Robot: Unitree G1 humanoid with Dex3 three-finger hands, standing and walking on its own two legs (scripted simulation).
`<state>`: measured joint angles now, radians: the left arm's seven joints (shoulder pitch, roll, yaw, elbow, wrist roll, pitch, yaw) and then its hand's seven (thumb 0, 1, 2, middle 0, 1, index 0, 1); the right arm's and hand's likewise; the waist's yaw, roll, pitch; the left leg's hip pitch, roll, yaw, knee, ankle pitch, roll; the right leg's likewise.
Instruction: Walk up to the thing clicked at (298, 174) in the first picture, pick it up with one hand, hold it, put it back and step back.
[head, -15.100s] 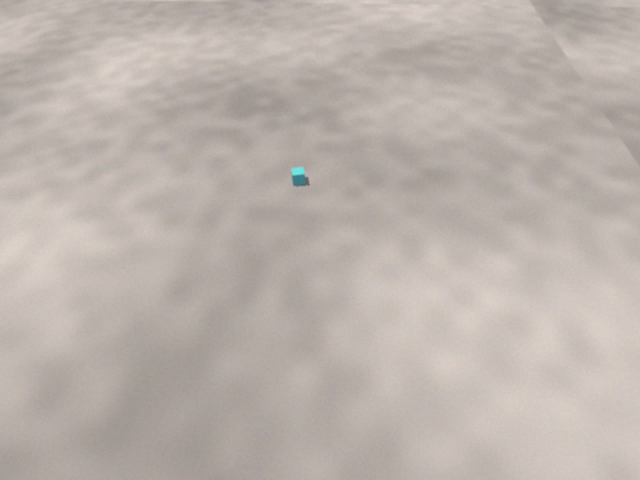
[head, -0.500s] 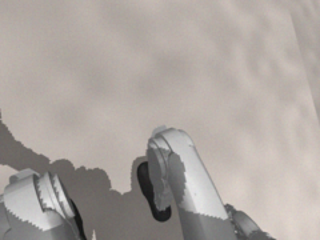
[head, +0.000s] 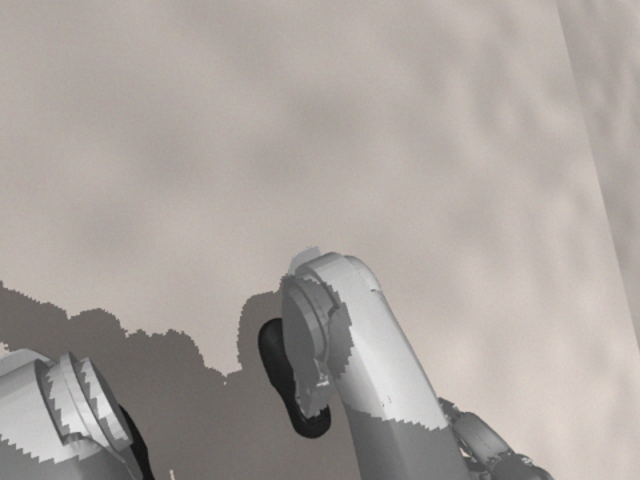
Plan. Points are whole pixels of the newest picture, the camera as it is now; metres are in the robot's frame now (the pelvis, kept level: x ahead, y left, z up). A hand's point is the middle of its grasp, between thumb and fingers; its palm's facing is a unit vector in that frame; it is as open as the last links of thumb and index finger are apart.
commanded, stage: rest palm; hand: left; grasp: from above
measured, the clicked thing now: out of the picture +0.48 +0.41 -0.28
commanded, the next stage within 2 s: none
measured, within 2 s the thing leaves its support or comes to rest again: neither
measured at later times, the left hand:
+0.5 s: hand out of the picture +0.46 +0.39 -0.22, palm faces -0.42 -0.15 -0.90, open 14.3 cm
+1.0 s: hand out of the picture +0.47 +0.39 -0.23, palm faces -0.41 -0.16 -0.90, open 14.1 cm
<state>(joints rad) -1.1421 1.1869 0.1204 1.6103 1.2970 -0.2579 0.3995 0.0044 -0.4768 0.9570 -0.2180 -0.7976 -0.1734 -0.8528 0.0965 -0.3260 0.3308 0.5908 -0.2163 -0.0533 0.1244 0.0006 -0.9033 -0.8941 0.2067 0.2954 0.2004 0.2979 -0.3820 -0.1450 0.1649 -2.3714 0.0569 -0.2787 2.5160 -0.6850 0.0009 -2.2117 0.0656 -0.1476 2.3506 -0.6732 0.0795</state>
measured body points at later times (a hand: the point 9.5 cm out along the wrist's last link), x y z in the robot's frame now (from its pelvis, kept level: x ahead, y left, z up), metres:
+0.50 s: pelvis +0.00 +0.00 +0.00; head +0.28 +0.15 +0.32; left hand +0.48 +0.40 -0.17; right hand +0.07 -0.25 -0.05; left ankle +0.07 +0.13 -0.28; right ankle +0.12 -0.13 -0.28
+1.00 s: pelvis +0.00 +0.00 +0.00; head +0.28 +0.14 +0.31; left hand +0.48 +0.40 -0.18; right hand +0.07 -0.25 -0.06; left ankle +0.07 +0.13 -0.28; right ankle +0.12 -0.13 -0.28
